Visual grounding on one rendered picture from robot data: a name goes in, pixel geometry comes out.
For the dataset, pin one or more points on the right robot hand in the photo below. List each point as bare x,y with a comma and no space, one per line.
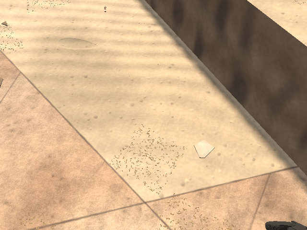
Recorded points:
284,225

